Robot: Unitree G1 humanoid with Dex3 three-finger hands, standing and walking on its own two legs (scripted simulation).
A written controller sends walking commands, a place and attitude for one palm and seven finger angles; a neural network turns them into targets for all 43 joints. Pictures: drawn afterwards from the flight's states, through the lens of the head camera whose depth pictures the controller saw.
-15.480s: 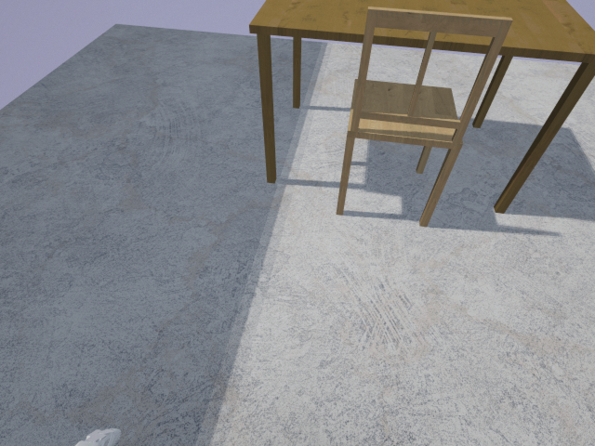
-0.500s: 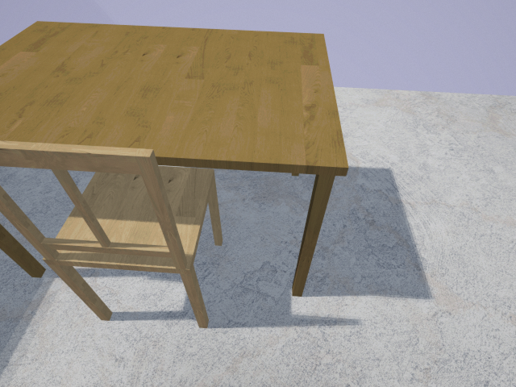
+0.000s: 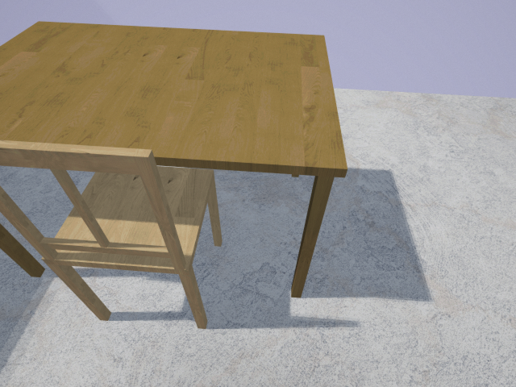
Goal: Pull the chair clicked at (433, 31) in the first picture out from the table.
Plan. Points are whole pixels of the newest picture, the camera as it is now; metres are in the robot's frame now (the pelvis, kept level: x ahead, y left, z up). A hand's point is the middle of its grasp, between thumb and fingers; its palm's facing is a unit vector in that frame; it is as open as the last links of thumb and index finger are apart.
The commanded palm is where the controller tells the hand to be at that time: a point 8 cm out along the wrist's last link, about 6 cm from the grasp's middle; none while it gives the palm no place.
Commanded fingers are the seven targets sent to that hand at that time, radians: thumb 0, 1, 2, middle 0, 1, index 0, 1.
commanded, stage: raise the hand toward the chair's back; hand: left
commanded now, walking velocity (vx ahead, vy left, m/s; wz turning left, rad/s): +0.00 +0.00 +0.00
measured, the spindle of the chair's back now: (84, 210) +0.47 +0.44 -0.09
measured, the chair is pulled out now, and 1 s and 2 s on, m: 0.00 0.00 0.00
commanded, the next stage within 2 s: none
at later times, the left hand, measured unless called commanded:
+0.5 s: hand (175, 364) +0.17 +0.14 -0.05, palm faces -0.12 -0.99 +0.06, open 8.9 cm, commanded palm +0.12 +0.22 -0.07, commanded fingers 0.00 0.41 0.69 -0.15 -0.22 -0.15 -0.22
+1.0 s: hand (139, 364) +0.17 +0.20 -0.06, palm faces -0.03 -1.00 -0.02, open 13.4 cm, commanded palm +0.14 +0.26 -0.05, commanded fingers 0.00 -0.17 0.44 -0.09 -0.13 -0.09 -0.13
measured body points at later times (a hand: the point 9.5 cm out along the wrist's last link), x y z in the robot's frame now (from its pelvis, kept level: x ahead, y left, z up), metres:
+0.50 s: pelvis -0.05 +0.02 -0.10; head -0.01 +0.03 +0.35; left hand +0.17 +0.20 -0.05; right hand +0.20 -0.24 -0.10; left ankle -0.01 +0.14 -0.74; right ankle -0.01 -0.06 -0.74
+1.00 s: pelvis -0.06 +0.03 -0.11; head +0.00 +0.04 +0.34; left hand +0.16 +0.25 -0.06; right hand +0.09 -0.19 -0.19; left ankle -0.01 +0.14 -0.74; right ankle -0.01 -0.06 -0.74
